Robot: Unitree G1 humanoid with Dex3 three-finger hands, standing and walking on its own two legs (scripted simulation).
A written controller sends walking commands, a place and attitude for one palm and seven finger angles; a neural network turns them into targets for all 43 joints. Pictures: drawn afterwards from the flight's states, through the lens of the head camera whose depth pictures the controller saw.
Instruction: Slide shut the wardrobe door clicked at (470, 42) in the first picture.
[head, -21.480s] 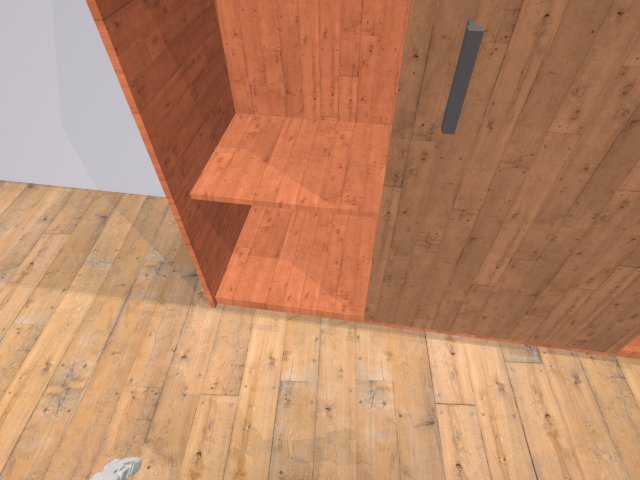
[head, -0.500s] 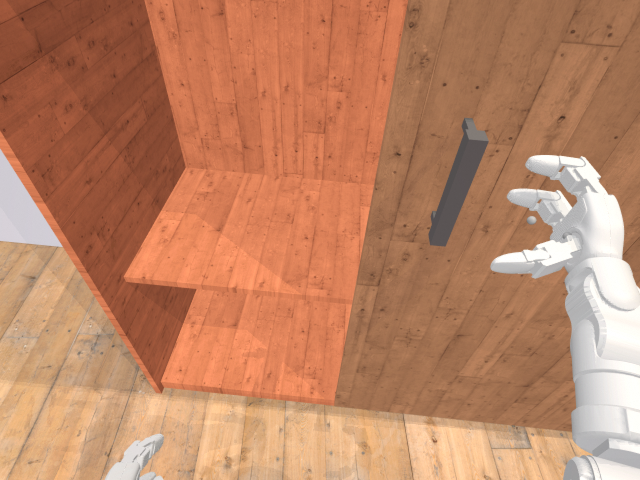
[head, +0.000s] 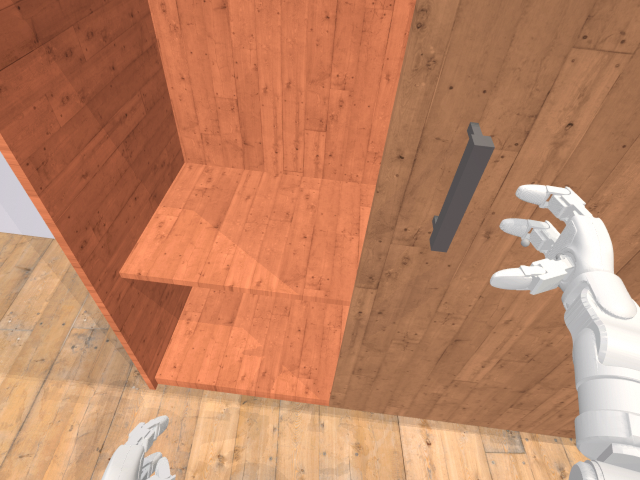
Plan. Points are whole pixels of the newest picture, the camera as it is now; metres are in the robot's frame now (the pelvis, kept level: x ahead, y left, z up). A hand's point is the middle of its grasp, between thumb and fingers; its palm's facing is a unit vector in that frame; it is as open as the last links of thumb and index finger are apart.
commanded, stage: move the hooked fingers beside the handle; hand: right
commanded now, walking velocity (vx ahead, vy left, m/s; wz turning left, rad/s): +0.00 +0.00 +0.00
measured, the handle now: (455, 190) +0.45 -0.13 +0.16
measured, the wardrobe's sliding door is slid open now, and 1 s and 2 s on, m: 0.54 0.54 0.54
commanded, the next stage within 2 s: none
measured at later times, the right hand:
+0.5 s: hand (528, 228) +0.37 -0.19 +0.18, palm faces +0.07 +1.00 -0.03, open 14.0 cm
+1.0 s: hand (515, 229) +0.39 -0.19 +0.16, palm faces +0.05 +1.00 -0.03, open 14.0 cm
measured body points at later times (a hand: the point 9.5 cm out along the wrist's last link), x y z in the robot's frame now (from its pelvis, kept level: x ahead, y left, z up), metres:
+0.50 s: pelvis -0.01 +0.00 +0.00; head -0.01 +0.01 +0.45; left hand +0.13 +0.25 -0.10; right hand +0.36 -0.24 +0.19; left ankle -0.03 +0.11 -0.74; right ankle +0.00 -0.10 -0.74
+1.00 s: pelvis -0.01 +0.01 +0.00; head -0.02 +0.03 +0.45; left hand +0.13 +0.26 -0.10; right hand +0.38 -0.24 +0.17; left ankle -0.03 +0.11 -0.74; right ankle +0.00 -0.10 -0.74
